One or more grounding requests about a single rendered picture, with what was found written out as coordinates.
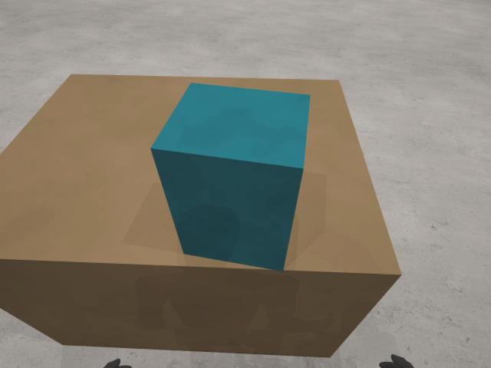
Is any pedestal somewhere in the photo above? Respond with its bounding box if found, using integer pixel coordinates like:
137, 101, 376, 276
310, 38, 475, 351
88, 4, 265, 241
0, 74, 402, 358

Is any carton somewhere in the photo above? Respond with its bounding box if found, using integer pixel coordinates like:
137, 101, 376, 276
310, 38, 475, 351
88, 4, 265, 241
150, 83, 310, 271

